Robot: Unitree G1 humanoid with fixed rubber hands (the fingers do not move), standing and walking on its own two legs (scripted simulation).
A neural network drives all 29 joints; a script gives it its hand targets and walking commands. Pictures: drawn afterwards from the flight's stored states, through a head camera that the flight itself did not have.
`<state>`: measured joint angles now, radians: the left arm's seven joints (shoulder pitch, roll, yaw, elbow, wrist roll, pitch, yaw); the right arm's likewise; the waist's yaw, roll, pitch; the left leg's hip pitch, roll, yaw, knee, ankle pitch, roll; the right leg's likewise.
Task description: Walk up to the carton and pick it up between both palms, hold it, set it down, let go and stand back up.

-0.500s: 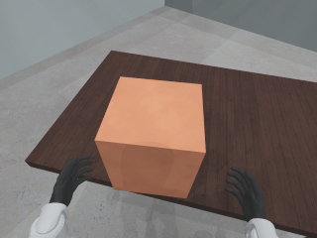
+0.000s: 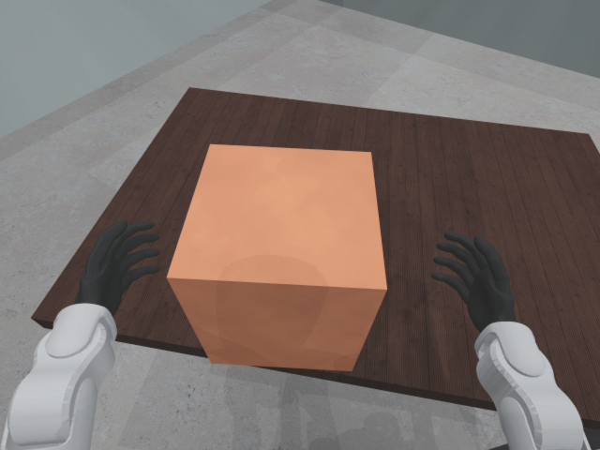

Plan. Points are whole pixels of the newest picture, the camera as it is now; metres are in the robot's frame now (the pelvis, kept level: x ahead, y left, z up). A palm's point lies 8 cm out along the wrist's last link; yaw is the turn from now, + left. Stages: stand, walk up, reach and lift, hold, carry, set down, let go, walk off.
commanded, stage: reach and lift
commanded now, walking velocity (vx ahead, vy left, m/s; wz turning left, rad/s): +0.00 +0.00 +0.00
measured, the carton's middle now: (285, 265) +0.33 +0.04 +0.05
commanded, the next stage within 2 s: none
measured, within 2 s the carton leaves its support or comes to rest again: neither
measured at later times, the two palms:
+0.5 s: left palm (110, 214) +0.31 +0.23 +0.16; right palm (489, 235) +0.32 -0.20 +0.14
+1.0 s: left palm (103, 151) +0.37 +0.24 +0.21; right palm (476, 167) +0.39 -0.19 +0.19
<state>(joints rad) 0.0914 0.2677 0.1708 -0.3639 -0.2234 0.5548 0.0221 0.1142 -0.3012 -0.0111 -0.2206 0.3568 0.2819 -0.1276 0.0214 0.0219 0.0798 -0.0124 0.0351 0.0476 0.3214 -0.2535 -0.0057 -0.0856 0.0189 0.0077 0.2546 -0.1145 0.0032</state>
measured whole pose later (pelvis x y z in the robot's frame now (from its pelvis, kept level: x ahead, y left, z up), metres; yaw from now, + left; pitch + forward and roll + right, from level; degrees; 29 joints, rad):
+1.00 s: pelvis -0.01 -0.01 +0.00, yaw +2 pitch -1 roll -1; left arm -0.73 0.41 0.17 0.29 -0.21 0.75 0.03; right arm -0.75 -0.39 0.06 0.50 0.50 0.46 -0.13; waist -0.02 0.00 0.00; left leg -0.11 0.03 0.01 0.35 -0.24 -0.01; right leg -0.16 0.01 -0.02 0.27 -0.10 0.00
